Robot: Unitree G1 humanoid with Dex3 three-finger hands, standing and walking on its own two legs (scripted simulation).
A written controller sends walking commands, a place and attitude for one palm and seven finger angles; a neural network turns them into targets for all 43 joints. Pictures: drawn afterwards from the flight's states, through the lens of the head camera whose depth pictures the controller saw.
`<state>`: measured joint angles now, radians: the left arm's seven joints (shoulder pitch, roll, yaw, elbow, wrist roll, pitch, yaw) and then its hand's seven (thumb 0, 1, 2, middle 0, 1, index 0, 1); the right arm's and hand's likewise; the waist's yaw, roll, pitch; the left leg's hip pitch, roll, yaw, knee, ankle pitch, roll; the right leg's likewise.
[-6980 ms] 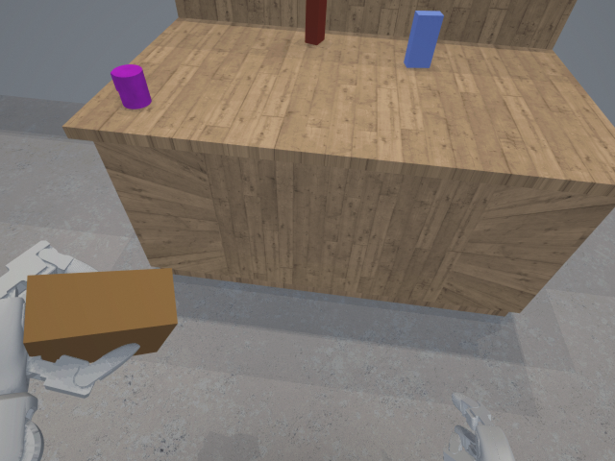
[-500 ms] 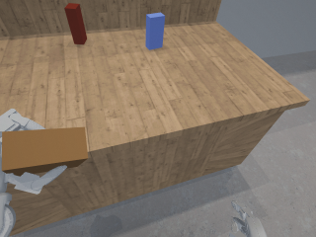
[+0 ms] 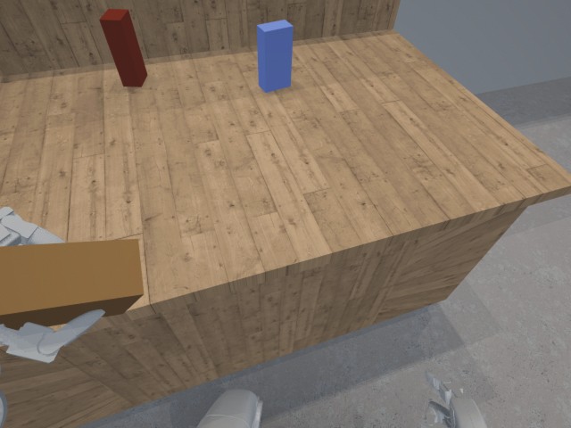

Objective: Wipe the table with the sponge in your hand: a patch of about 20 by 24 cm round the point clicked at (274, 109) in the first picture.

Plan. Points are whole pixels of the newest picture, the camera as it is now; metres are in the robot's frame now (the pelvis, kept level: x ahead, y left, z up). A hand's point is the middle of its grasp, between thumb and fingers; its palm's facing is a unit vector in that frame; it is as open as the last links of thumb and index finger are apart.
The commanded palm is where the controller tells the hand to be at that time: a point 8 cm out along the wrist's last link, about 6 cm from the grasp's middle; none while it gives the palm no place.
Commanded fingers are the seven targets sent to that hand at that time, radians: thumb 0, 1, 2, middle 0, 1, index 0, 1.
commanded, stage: shuffle to correct the standing spot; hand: left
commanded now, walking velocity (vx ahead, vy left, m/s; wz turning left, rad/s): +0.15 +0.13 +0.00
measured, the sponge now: (89, 284) +0.22 +0.23 +0.15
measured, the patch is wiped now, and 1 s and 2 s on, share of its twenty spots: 0.00 0.00 0.00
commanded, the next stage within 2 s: come to a stop and stand still in 0.32 s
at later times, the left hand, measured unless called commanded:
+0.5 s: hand (18, 222) +0.27 +0.33 +0.17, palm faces +0.41 -0.84 -0.35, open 9.7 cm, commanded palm +0.22 +0.37 +0.19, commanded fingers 0.00 0.10 1.30 -1.20 -1.60 -1.20 -1.60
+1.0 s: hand out of the picture +0.28 +0.37 +0.19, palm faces +0.39 -0.77 -0.50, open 9.7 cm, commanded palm +0.21 +0.37 +0.19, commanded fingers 0.00 0.10 1.30 -1.20 -1.60 -1.20 -1.60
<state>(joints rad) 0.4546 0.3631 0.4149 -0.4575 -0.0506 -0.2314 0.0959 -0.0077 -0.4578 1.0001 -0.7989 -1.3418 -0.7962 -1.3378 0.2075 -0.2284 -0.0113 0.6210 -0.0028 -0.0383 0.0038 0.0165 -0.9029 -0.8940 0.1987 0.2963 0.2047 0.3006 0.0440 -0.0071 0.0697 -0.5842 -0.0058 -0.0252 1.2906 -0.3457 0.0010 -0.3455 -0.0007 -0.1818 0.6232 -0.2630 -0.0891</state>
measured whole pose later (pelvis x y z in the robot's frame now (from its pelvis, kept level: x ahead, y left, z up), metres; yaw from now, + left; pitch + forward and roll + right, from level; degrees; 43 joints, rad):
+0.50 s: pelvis +0.06 +0.08 +0.01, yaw +2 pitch -1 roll +0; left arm 0.45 0.32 0.33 -0.48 -0.04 -0.22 0.11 -0.01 -0.46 1.00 -0.80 -1.34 -0.80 -1.34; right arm 0.23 -0.19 0.02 0.64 0.01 -0.11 0.00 0.01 -0.90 -0.89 0.20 0.30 0.21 0.30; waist 0.02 0.00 0.04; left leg -0.41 0.00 0.03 0.91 -0.42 0.00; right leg -0.25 -0.04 -0.10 0.60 -0.33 -0.01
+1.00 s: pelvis +0.05 +0.09 +0.02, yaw -1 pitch -1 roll -1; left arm 0.31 0.47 0.41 -0.37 -0.02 -0.19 0.04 -0.01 -0.46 1.00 -0.80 -1.34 -0.80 -1.34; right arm 0.22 -0.19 0.02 0.60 0.00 -0.14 -0.04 0.01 -0.90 -0.89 0.20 0.30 0.21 0.30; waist 0.07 0.01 0.05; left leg -0.29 0.04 0.02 0.48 -0.18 -0.01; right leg -0.21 0.07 -0.10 0.40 -0.18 -0.07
